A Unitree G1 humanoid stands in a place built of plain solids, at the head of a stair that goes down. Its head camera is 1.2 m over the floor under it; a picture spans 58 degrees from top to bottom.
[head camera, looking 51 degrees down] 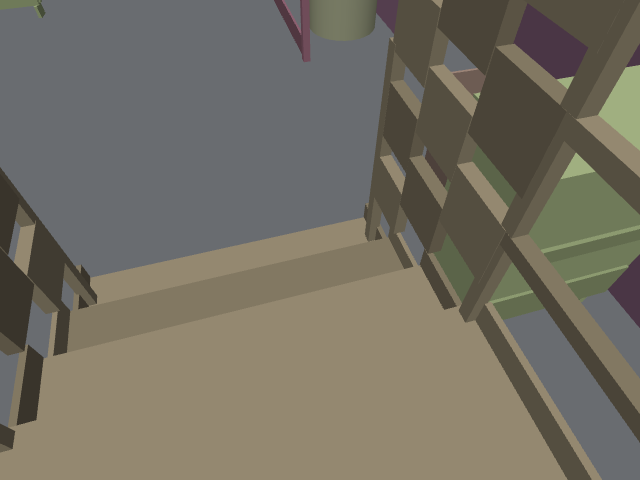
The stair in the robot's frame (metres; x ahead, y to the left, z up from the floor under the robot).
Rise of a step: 0.16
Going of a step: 0.28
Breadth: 1.40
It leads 16 degrees to the left of straight ahead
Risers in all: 4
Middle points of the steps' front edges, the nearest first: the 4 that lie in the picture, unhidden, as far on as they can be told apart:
0.52 0.19 0.00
0.79 0.26 -0.16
1.06 0.34 -0.32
1.33 0.42 -0.48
